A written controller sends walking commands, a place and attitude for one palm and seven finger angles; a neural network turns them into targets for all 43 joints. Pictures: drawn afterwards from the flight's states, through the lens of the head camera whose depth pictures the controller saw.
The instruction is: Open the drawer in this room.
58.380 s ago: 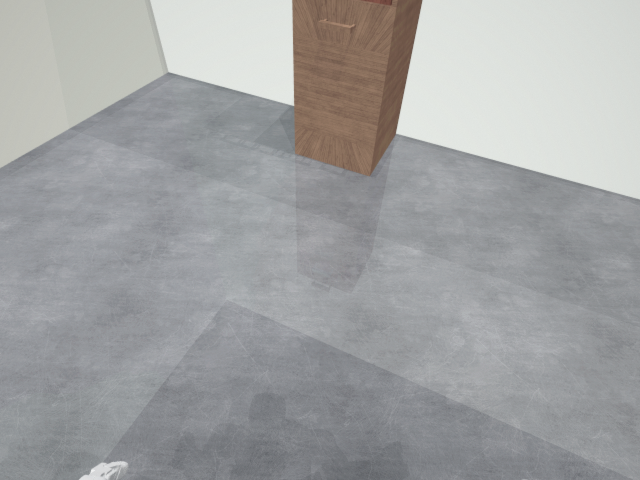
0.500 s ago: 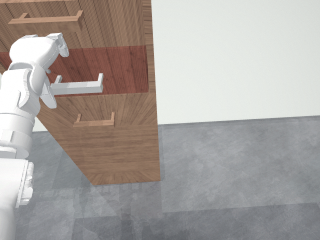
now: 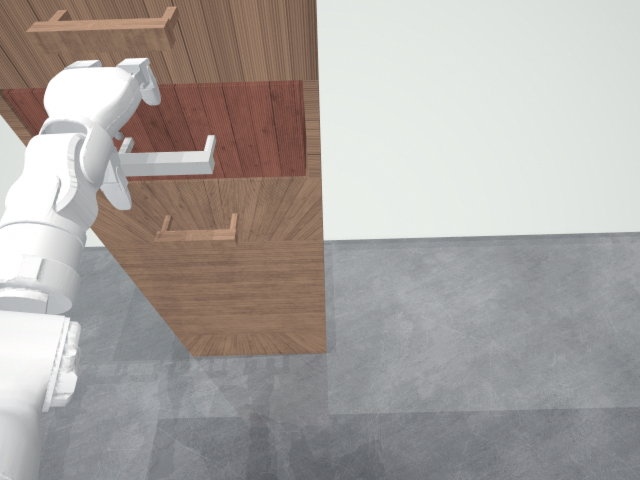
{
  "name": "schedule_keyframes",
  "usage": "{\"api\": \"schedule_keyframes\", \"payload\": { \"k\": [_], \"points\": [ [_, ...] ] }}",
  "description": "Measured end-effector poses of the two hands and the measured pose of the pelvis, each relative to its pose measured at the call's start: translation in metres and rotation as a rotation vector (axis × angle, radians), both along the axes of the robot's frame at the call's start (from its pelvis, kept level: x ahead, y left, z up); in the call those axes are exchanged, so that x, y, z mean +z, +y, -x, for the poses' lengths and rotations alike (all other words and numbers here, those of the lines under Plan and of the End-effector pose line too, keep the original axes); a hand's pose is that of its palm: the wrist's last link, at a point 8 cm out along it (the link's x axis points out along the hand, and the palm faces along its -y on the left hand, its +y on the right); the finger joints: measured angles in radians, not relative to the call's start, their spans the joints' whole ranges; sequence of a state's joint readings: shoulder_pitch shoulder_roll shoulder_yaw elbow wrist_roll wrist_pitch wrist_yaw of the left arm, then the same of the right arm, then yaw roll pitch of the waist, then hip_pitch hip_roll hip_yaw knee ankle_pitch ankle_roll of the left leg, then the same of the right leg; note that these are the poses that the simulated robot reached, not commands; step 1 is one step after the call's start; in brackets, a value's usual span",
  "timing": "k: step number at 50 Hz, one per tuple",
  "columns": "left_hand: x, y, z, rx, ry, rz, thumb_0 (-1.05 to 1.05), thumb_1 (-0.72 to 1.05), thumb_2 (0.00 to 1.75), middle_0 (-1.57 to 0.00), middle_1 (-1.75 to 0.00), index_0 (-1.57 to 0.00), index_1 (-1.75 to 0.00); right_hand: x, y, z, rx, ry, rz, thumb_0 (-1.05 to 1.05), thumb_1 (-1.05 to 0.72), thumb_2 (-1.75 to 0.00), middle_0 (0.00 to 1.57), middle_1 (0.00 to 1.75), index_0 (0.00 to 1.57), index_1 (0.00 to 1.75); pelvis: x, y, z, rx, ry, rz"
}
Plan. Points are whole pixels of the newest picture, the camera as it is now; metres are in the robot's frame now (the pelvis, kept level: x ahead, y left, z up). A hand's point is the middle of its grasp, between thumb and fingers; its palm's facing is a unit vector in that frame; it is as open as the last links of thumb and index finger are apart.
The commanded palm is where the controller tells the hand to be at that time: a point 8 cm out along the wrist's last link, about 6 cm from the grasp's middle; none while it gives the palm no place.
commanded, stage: re-aim the fingers above the handle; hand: left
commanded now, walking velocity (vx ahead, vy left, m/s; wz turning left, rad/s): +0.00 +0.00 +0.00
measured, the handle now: (166, 153) +0.52 +0.23 +0.11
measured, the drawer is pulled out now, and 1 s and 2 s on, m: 0.00 0.00 0.00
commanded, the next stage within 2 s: lower the fingers behind the handle in 1.78 s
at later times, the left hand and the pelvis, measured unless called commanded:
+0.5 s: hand (102, 147) +0.46 +0.27 +0.17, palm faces -0.02 +0.04 -1.00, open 13.8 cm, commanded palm +0.45 +0.25 +0.23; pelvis +0.01 +0.00 +0.00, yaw -1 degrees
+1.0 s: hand (103, 147) +0.46 +0.27 +0.17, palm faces -0.06 +0.03 -1.00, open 13.7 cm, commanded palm +0.45 +0.26 +0.23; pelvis +0.00 +0.00 +0.00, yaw -1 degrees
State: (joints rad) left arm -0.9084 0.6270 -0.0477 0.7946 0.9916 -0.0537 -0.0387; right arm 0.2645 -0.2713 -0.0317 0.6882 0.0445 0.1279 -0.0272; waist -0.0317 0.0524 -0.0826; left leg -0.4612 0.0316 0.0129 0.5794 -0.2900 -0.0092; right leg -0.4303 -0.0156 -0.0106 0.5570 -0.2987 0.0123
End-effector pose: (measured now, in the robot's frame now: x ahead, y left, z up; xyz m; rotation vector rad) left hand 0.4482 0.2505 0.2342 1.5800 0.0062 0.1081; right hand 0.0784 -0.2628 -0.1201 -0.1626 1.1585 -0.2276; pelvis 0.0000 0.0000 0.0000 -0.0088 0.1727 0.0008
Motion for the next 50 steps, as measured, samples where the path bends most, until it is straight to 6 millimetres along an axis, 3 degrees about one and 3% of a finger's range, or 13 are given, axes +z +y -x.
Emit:
{"api": "schedule_keyframes", "payload": {
  "k": [4, 9, 13, 22, 25, 32, 36, 43, 50],
  "points": [
    [-0.004, -0.008, -0.003, 0.029, 0.064, -0.017, 0.0, -0.49, 0.31, -0.32, -1.2, -0.32, -1.2, -0.003, 0.004, 0.007, -0.015, 0.01, -0.019, 0.01, -0.9, -0.89, 0.2, 0.3, 0.2, 0.3, 0.001, 0.0, 0.0, -0.001, -0.007, -0.003],
    [-0.01, -0.031, -0.004, -0.061, 0.108, 0.007, 0.0, -0.49, 0.31, -0.32, -1.2, -0.32, -1.2, -0.002, 0.004, 0.012, -0.039, 0.002, -0.01, 0.01, -0.9, -0.89, 0.2, 0.3, 0.2, 0.3, 0.002, -0.001, -0.002, -0.008, -0.023, -0.006],
    [-0.012, -0.037, -0.007, -0.103, 0.09, 0.035, 0.0, -0.49, 0.31, -0.32, -1.2, -0.32, -1.2, 0.0, 0.0, 0.013, -0.054, -0.009, 0.005, 0.01, -0.9, -0.89, 0.2, 0.3, 0.2, 0.3, 0.002, -0.003, -0.002, -0.017, -0.027, -0.008],
    [-0.004, 0.012, -0.003, 0.066, 0.043, -0.01, 0.0, -0.49, 0.31, -0.32, -1.2, -0.32, -1.2, 0.001, -0.009, 0.015, -0.049, 0.009, 0.017, 0.01, -0.9, -0.89, 0.2, 0.3, 0.2, 0.3, 0.002, -0.005, -0.004, -0.022, -0.008, -0.006],
    [-0.008, 0.018, 0.004, 0.081, 0.085, -0.025, 0.0, -0.49, 0.31, -0.32, -1.2, -0.32, -1.2, 0.002, -0.012, 0.011, -0.04, 0.017, 0.026, 0.01, -0.9, -0.89, 0.2, 0.3, 0.2, 0.3, 0.003, -0.005, -0.006, -0.013, -0.011, -0.004],
    [-0.022, -0.018, 0.008, -0.105, 0.134, 0.02, 0.0, -0.49, 0.31, -0.32, -1.2, -0.32, -1.2, 0.011, -0.012, -0.009, -0.014, -0.026, 0.067, 0.01, -0.9, -0.89, 0.2, 0.3, 0.2, 0.3, 0.003, -0.001, -0.007, 0.009, -0.034, 0.0],
    [-0.015, -0.033, 0.001, -0.177, 0.061, 0.034, 0.0, -0.49, 0.31, -0.32, -1.2, -0.32, -1.2, 0.014, -0.006, -0.019, -0.009, -0.072, 0.06, 0.01, -0.9, -0.89, 0.2, 0.3, 0.2, 0.3, 0.002, 0.002, -0.005, 0.0, -0.028, 0.0],
    [0.002, -0.012, -0.01, -0.061, -0.005, 0.027, 0.0, -0.49, 0.31, -0.39, -1.25, -0.34, -1.22, 0.004, 0.01, -0.013, -0.012, -0.057, -0.004, 0.01, -0.9, -0.89, 0.2, 0.3, 0.2, 0.3, 0.002, 0.003, -0.002, -0.022, -0.007, -0.004],
    [-0.008, 0.018, 0.001, 0.1, 0.119, -0.019, 0.0, -0.49, 0.31, -0.35, -1.22, -0.34, -1.22, -0.003, 0.013, 0.007, -0.032, -0.008, -0.03, 0.01, -0.9, -0.89, 0.2, 0.3, 0.2, 0.3, 0.003, 0.001, -0.001, -0.021, -0.015, -0.008]
  ]
}}
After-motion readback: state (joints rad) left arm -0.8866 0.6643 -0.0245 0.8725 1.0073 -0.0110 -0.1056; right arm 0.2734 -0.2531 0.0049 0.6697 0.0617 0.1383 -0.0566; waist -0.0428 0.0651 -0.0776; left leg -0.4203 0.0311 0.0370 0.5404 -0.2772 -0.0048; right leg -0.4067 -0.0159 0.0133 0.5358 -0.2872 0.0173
